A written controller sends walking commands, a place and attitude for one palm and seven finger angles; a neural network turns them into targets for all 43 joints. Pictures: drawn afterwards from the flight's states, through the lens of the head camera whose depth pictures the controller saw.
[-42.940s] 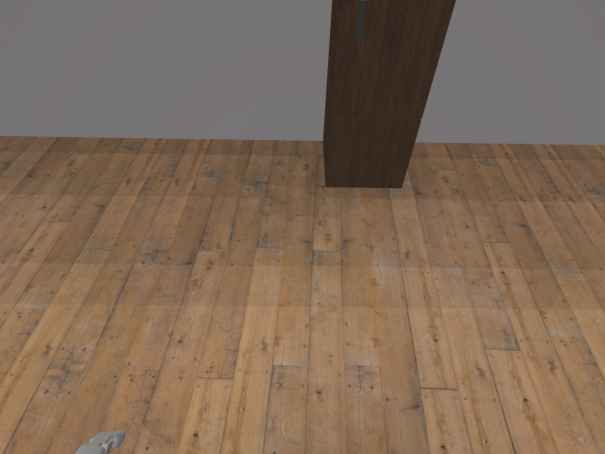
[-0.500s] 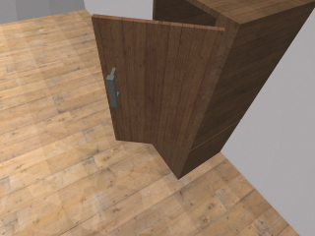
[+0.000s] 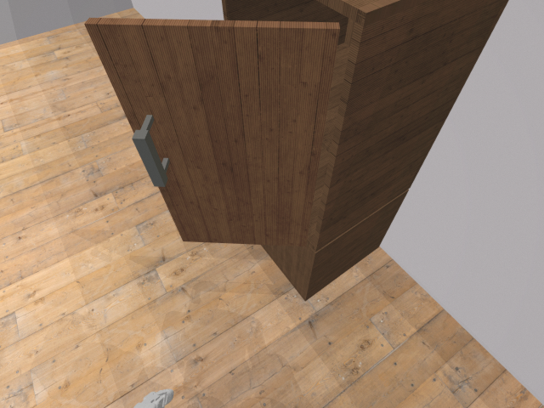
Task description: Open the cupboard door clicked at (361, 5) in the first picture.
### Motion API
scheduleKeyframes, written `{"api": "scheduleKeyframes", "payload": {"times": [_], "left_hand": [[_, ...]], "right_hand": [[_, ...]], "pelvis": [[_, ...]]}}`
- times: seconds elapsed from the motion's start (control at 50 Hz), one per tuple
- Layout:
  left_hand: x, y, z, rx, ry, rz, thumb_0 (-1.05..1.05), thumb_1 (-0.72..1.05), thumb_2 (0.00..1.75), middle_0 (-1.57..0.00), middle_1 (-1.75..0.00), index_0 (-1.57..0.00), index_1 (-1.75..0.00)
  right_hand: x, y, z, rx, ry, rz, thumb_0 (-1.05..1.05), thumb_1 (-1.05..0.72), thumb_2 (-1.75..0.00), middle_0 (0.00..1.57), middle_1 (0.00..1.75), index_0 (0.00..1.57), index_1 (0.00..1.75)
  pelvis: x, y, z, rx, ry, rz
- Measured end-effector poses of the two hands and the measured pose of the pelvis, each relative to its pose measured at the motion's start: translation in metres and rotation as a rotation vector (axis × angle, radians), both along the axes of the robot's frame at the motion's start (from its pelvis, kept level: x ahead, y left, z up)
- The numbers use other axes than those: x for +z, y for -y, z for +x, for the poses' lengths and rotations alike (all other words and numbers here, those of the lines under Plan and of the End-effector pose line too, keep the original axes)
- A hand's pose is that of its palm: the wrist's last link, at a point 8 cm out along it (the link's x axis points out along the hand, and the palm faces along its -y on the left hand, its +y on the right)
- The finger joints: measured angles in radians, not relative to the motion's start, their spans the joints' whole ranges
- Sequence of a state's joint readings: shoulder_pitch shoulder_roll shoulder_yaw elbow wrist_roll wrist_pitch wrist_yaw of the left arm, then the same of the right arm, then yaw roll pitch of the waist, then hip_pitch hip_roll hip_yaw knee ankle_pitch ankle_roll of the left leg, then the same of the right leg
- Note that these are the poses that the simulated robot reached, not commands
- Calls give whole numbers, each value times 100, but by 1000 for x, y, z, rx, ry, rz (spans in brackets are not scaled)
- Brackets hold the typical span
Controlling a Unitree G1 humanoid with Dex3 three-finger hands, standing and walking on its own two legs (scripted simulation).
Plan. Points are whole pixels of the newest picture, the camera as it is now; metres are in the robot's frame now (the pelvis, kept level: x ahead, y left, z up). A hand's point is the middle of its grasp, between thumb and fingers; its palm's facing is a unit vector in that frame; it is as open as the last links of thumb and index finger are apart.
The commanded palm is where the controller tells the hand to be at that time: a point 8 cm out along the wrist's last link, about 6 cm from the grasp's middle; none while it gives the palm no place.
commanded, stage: come to a stop and stand still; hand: left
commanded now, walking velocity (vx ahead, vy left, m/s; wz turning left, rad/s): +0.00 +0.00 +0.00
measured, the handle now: (154, 152) +0.52 +0.23 +0.04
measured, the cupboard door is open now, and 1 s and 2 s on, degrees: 52 52 52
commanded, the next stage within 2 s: look again from close up in 0.38 s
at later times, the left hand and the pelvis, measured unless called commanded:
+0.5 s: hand out of the picture -0.04 +0.14 -0.16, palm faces +0.06 -0.99 -0.16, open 7.3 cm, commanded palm none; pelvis -0.01 -0.02 +0.01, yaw +0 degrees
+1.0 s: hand out of the picture +0.00 +0.19 -0.16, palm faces +0.00 -0.98 -0.21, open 7.3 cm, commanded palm none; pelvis -0.01 +0.02 +0.01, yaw -1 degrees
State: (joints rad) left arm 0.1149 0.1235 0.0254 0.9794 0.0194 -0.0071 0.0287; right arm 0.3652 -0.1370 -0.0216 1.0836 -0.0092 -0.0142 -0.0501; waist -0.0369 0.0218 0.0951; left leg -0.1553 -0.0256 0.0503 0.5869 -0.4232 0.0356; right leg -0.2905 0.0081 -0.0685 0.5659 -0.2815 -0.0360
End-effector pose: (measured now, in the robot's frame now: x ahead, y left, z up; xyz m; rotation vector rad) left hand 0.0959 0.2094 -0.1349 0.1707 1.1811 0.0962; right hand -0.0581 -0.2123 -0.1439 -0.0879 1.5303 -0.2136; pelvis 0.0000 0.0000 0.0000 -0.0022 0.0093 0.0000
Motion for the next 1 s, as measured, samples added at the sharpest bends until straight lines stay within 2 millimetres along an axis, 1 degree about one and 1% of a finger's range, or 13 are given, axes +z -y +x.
{"api": "scheduleKeyframes", "payload": {"times": [0.06,0.14,0.2,0.26,0.38,0.5,0.56,0.6,0.68,0.76,0.82,0.9,1.0], "left_hand": [[4,8,-11,1,-2,9,0,91,90,-20,-30,-20,-30],[7,5,-28,43,-8,31,-1,93,90,-21,-30,-20,-30],[6,3,-46,58,-34,30,-1,93,90,-21,-30,-20,-30],[-1,3,-65,78,-72,15,-1,92,90,-20,-30,-20,-30],[-3,10,-104,108,-151,-16,0,92,90,-20,-30,-20,-29],[-1,21,-138,116,-227,-32,0,91,90,-20,-30,-20,-29],[0,19,-152,98,-253,-23,0,91,90,-20,-30,-20,-30],[-1,13,-158,92,-268,-18,0,91,90,-21,-30,-20,-30],[0,-6,-154,93,-261,3,0,91,90,-21,-30,-20,-30],[4,-22,-138,84,-216,26,0,91,90,-20,-30,-20,-30],[8,-30,-125,74,-183,39,0,91,90,-20,-30,-20,-29],[10,-34,-112,63,-162,44,0,91,90,-20,-30,-20,-29],[8,-31,-103,54,-170,31,0,91,90,-20,-30,-20,-29]], "right_hand": [[-1,14,16,6,29,0,0,-91,-89,20,30,20,30],[4,25,44,36,104,-3,0,-91,-89,20,30,20,30],[7,29,62,59,160,-13,1,-92,-89,20,30,20,30],[7,33,71,73,198,-30,1,-93,-89,20,30,20,30],[16,32,69,99,203,-36,1,-94,-89,20,30,20,30],[14,27,54,108,160,-16,1,-93,-89,20,30,20,30],[9,23,49,89,163,-9,1,-93,-89,20,30,20,30],[4,17,44,80,173,-1,1,-92,-89,20,30,20,30],[3,-2,31,68,176,23,1,-92,-89,20,30,19,30],[0,-21,19,62,158,57,1,-92,-89,20,30,20,30],[-1,-32,14,60,141,78,1,-91,-89,20,30,20,30],[-1,-39,12,57,125,90,0,-91,-89,20,30,20,30],[1,-37,17,56,113,77,0,-91,-89,20,30,20,30]], "pelvis": [[2,10,0,10,10,1],[7,20,-4,10,15,9],[8,23,-5,2,19,7],[5,22,-6,1,30,-8],[11,22,-6,-6,44,5],[13,20,-11,-5,41,1],[10,12,-18,-9,31,-22],[7,6,-20,-2,31,-33],[7,-3,-20,-6,35,-14],[8,-11,-19,-13,34,0],[9,-15,-18,-16,30,8],[10,-18,-16,-19,24,14],[11,-20,-10,-23,16,16]]}}
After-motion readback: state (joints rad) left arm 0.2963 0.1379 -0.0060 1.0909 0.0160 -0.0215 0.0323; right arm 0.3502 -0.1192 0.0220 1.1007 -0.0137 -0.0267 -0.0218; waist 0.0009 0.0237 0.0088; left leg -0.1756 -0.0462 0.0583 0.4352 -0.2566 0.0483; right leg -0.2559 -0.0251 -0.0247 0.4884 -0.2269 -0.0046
